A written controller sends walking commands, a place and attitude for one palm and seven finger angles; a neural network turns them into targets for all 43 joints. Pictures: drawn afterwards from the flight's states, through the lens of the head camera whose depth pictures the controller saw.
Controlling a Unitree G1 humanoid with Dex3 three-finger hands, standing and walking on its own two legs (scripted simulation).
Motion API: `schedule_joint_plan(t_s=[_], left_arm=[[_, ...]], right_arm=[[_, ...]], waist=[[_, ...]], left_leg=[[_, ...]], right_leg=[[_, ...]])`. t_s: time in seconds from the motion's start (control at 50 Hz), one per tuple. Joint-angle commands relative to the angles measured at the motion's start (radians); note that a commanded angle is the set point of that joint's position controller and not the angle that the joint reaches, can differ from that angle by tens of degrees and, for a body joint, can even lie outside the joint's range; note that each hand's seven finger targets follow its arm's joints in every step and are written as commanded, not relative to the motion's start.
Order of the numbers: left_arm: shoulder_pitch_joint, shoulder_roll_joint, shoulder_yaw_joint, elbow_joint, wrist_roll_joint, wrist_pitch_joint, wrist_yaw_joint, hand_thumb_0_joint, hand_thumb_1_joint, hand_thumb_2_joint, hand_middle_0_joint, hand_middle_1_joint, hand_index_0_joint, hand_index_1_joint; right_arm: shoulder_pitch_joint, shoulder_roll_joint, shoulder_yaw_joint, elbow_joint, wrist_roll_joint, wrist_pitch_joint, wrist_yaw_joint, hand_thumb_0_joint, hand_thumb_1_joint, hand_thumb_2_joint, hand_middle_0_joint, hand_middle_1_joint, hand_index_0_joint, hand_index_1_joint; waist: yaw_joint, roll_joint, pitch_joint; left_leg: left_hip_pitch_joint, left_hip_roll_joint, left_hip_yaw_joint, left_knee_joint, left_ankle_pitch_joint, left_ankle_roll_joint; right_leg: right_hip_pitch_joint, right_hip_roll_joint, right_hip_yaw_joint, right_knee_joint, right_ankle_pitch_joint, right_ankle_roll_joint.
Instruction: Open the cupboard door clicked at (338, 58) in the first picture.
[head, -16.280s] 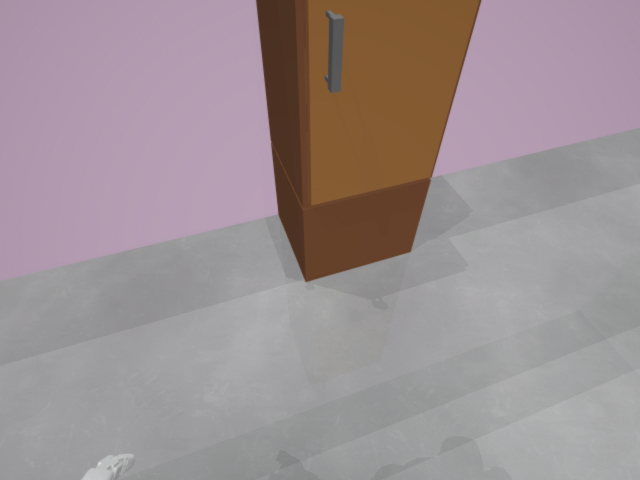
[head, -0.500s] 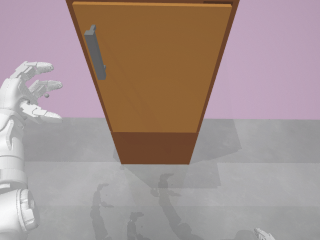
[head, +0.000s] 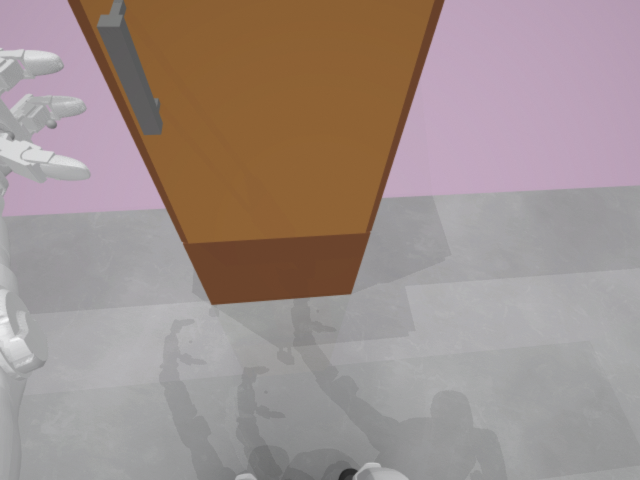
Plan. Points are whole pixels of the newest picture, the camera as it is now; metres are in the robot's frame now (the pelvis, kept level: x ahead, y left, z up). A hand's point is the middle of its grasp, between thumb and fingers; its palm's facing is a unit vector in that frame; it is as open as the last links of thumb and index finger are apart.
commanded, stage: move the hooked fingers beside the handle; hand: left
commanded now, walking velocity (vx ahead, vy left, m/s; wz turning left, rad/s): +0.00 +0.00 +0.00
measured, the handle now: (137, 71) +0.59 +0.21 +0.14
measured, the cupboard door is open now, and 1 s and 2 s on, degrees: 0 0 0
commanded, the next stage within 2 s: slide the fingers in behind the handle in 1.16 s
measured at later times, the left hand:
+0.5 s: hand (69, 81) +0.55 +0.28 +0.15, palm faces +0.01 -1.00 +0.01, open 14.0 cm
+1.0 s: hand (70, 94) +0.54 +0.27 +0.14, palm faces +0.04 -1.00 +0.01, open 14.0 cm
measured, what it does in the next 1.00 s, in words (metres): stands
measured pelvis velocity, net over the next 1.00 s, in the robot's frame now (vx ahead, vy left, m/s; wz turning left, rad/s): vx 0.03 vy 0.00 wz -0.01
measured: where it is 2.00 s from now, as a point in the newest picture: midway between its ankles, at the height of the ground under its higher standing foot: outside the picture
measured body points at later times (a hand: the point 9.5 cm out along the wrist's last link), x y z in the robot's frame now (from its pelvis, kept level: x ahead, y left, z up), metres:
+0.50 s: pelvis +0.02 +0.01 -0.01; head +0.15 +0.03 +0.42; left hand +0.55 +0.33 +0.15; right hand -0.04 -0.26 -0.10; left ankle -0.01 +0.10 -0.72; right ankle +0.01 -0.12 -0.72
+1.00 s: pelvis +0.03 +0.00 -0.01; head +0.15 +0.02 +0.43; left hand +0.53 +0.33 +0.15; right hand +0.02 -0.28 -0.11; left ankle -0.01 +0.10 -0.72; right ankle +0.01 -0.12 -0.72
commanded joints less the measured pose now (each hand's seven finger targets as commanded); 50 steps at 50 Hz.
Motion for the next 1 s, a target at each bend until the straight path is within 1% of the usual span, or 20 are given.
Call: schedule_joint_plan(t_s=[0.0, 0.02, 0.06, 0.1, 0.16, 0.26, 0.28, 0.3, 0.36, 0.44, 0.5, 0.52, 0.58, 0.64, 0.68, 0.76, 0.78, 0.88, 0.92, 0.98], left_arm=[[-0.477, 0.379, 0.085, -0.193, -0.024, -0.072, 0.004, 0.0, -0.5, 0.3, -0.3, -1.2, -0.3, -1.2], [-0.487, 0.375, 0.077, -0.2, -0.023, -0.074, 0.002, 0.0, -0.5, 0.3, -0.3, -1.2, -0.3, -1.2], [-0.495, 0.383, 0.067, -0.153, -0.004, -0.071, 0.002, 0.0, -0.5, 0.3, -0.3, -1.2, -0.3, -1.2], [-0.51, 0.398, 0.064, -0.113, 0.007, -0.063, 0.005, 0.0, -0.5, 0.3, -0.3, -1.2, -0.3, -1.2], [-0.544, 0.427, 0.056, -0.121, 0.034, -0.056, 0.003, 0.0, -0.5, 0.3, -0.3, -1.2, -0.3, -1.2], [-0.626, 0.439, 0.06, -0.127, 0.032, -0.069, 0.0, 0.0, -0.5, 0.3, -0.3, -1.2, -0.3, -1.2], [-0.633, 0.435, 0.056, -0.119, 0.033, -0.066, -0.002, 0.0, -0.5, 0.3, -0.3, -1.2, -0.3, -1.2], [-0.666, 0.402, 0.029, -0.126, 0.029, -0.069, -0.005, 0.0, -0.5, 0.3, -0.3, -1.2, -0.3, -1.2], [-0.637, 0.4, 0.032, -0.087, 0.04, -0.05, -0.003, 0.0, -0.5, 0.3, -0.3, -1.2, -0.3, -1.2], [-0.556, 0.39, 0.04, -0.083, 0.047, -0.027, 0.001, 0.0, -0.5, 0.3, -0.3, -1.2, -0.3, -1.2], [-0.523, 0.449, 0.09, -0.096, 0.048, -0.026, 0.015, 0.0, -0.5, 0.3, -0.3, -1.2, -0.3, -1.2], [-0.547, 0.45, 0.091, -0.137, 0.048, -0.031, 0.02, 0.0, -0.5, 0.3, -0.3, -1.2, -0.3, -1.2], [-0.527, 0.488, 0.14, -0.221, 0.043, -0.059, 0.034, 0.0, -0.5, 0.3, -0.3, -1.2, -0.3, -1.2], [-0.51, 0.496, 0.159, -0.267, 0.034, -0.079, 0.038, 0.0, -0.5, 0.3, -0.3, -1.2, -0.3, -1.2], [-0.471, 0.461, 0.138, -0.232, 0.032, -0.066, 0.033, 0.0, -0.5, 0.3, -0.3, -1.2, -0.3, -1.2], [-0.48, 0.365, 0.052, -0.177, 0.029, -0.021, 0.015, 0.0, -0.5, 0.3, -0.3, -1.2, -0.3, -1.2], [-0.465, 0.394, 0.075, -0.17, 0.027, -0.015, 0.011, 0.0, -0.5, 0.3, -0.3, -1.2, -0.3, -1.2], [-0.522, 0.34, 0.031, -0.175, 0.014, -0.033, 0.007, 0.0, -0.5, 0.3, -0.3, -1.2, -0.3, -1.2], [-0.54, 0.393, 0.074, -0.212, 0.009, -0.056, 0.013, 0.0, -0.5, 0.3, -0.3, -1.2, -0.3, -1.2], [-0.539, 0.389, 0.067, -0.204, 0.013, -0.062, 0.018, 0.0, -0.5, 0.3, -0.3, -1.2, -0.3, -1.2]], right_arm=[[0.147, -0.193, -0.076, -0.063, -0.006, -0.001, -0.02, 0.0, -0.9, -0.9, 0.2, 0.3, 0.2, 0.3], [0.148, -0.189, -0.074, -0.065, -0.006, 0.004, -0.016, 0.0, -0.9, -0.9, 0.2, 0.3, 0.2, 0.3], [0.155, -0.19, -0.071, -0.06, -0.008, 0.016, -0.014, 0.0, -0.9, -0.9, 0.2, 0.3, 0.2, 0.3], [0.17, -0.195, -0.07, -0.058, -0.008, 0.028, -0.013, 0.0, -0.9, -0.9, 0.2, 0.3, 0.2, 0.3], [0.186, -0.197, -0.07, -0.063, -0.01, 0.043, -0.014, 0.0, -0.9, -0.9, 0.2, 0.3, 0.2, 0.3], [0.228, -0.204, -0.073, -0.046, -0.023, 0.061, -0.012, 0.0, -0.9, -0.9, 0.2, 0.3, 0.2, 0.3], [0.236, -0.203, -0.074, -0.043, -0.024, 0.066, -0.011, 0.0, -0.9, -0.9, 0.2, 0.3, 0.2, 0.3], [0.241, -0.202, -0.073, -0.039, -0.026, 0.068, -0.012, 0.0, -0.9, -0.9, 0.2, 0.3, 0.2, 0.3], [0.262, -0.203, -0.075, -0.032, -0.03, 0.079, -0.004, 0.0, -0.9, -0.9, 0.2, 0.3, 0.2, 0.3], [0.273, -0.197, -0.076, -0.045, -0.035, 0.097, 0.008, 0.0, -0.9, -0.9, 0.2, 0.3, 0.2, 0.3], [0.272, -0.2, -0.075, -0.067, -0.036, 0.111, 0.011, 0.0, -0.9, -0.9, 0.2, 0.3, 0.2, 0.3], [0.273, -0.2, -0.079, -0.072, -0.036, 0.114, 0.014, 0.0, -0.9, -0.9, 0.2, 0.3, 0.2, 0.3], [0.271, -0.196, -0.085, -0.086, -0.037, 0.121, 0.026, 0.0, -0.9, -0.9, 0.2, 0.3, 0.2, 0.3], [0.261, -0.19, -0.086, -0.092, -0.034, 0.131, 0.034, 0.0, -0.9, -0.9, 0.2, 0.3, 0.2, 0.3], [0.249, -0.187, -0.086, -0.093, -0.028, 0.135, 0.038, 0.0, -0.9, -0.9, 0.2, 0.3, 0.2, 0.3], [0.242, -0.185, -0.087, -0.081, -0.023, 0.14, 0.034, 0.0, -0.9, -0.9, 0.2, 0.3, 0.2, 0.3], [0.244, -0.188, -0.088, -0.082, -0.023, 0.139, 0.031, 0.0, -0.9, -0.9, 0.2, 0.3, 0.2, 0.3], [0.233, -0.183, -0.083, -0.073, -0.024, 0.132, 0.023, 0.0, -0.9, -0.9, 0.2, 0.3, 0.2, 0.3], [0.233, -0.185, -0.083, -0.073, -0.025, 0.131, 0.02, 0.0, -0.9, -0.9, 0.2, 0.3, 0.2, 0.3], [0.214, -0.18, -0.081, -0.078, -0.022, 0.129, 0.019, 0.0, -0.9, -0.9, 0.2, 0.3, 0.2, 0.3]], waist=[[-0.007, 0.1, -0.443], [-0.008, 0.13, -0.467], [-0.018, 0.139, -0.418], [-0.033, 0.099, -0.379], [-0.041, 0.175, -0.419], [-0.073, 0.209, -0.471], [-0.076, 0.199, -0.482], [-0.088, 0.236, -0.481], [-0.087, 0.222, -0.49], [-0.063, 0.24, -0.503], [-0.048, 0.184, -0.483], [-0.054, 0.186, -0.515], [-0.03, 0.229, -0.571], [-0.021, 0.243, -0.582], [-0.022, 0.235, -0.536], [-0.058, 0.195, -0.463], [-0.05, 0.181, -0.47], [-0.075, 0.166, -0.453], [-0.064, 0.189, -0.508], [-0.061, 0.189, -0.511]], left_leg=[[0.228, -0.018, -0.096, -0.049, 0.404, 0.007], [0.235, -0.019, -0.089, -0.043, 0.421, 0.007], [0.205, -0.018, -0.09, -0.041, 0.391, 0.005], [0.167, -0.018, -0.092, -0.04, 0.367, 0.012], [0.192, -0.016, -0.095, -0.031, 0.391, 0.007], [0.272, 0.003, -0.118, -0.004, 0.483, -0.007], [0.269, 0.002, -0.119, 0.0, 0.487, -0.005], [0.296, 0.005, -0.126, 0.005, 0.531, -0.011], [0.298, 0.01, -0.129, 0.018, 0.561, -0.013], [0.303, 0.016, -0.124, 0.03, 0.652, -0.021], [0.235, 0.01, -0.116, 0.025, 0.621, -0.007], [0.254, 0.012, -0.114, 0.026, 0.633, -0.006], [0.291, 0.013, -0.107, 0.038, 0.689, -0.01], [0.312, 0.015, -0.109, 0.043, 0.732, -0.011], [0.288, 0.011, -0.102, 0.04, 0.698, -0.005], [0.257, 0.007, -0.095, 0.031, 0.621, 0.008], [0.243, 0.005, -0.093, 0.031, 0.602, 0.012], [0.244, 0.001, -0.094, 0.033, 0.567, 0.013], [0.27, 0.002, -0.099, 0.039, 0.604, 0.011], [0.239, -0.007, -0.089, 0.039, 0.569, 0.013]], right_leg=[[0.172, 0.039, 0.059, -0.013, 0.334, -0.013], [0.176, 0.038, 0.064, -0.013, 0.355, -0.008], [0.141, 0.038, 0.06, -0.018, 0.324, -0.008], [0.135, 0.041, 0.059, -0.02, 0.312, -0.008], [0.108, 0.04, 0.061, -0.017, 0.312, -0.007], [0.042, 0.051, 0.047, -0.013, 0.309, -0.006], [0.042, 0.052, 0.047, -0.012, 0.313, -0.006], [0.017, 0.054, 0.043, -0.011, 0.317, -0.009], [0.001, 0.058, 0.039, -0.01, 0.323, -0.007], [0.009, 0.062, 0.031, 0.003, 0.365, -0.009], [0.063, 0.062, 0.032, 0.011, 0.399, -0.011], [0.071, 0.063, 0.036, 0.013, 0.418, -0.006], [0.102, 0.064, 0.042, 0.019, 0.46, -0.008], [0.114, 0.068, 0.042, 0.026, 0.488, -0.009], [0.108, 0.067, 0.041, 0.018, 0.473, -0.007], [0.077, 0.066, 0.038, 0.002, 0.444, 0.001], [0.095, 0.063, 0.042, 0.001, 0.449, 0.0], [0.083, 0.061, 0.044, 0.002, 0.448, -0.001], [0.105, 0.06, 0.05, 0.012, 0.471, -0.004], [0.135, 0.054, 0.057, 0.015, 0.489, -0.003]])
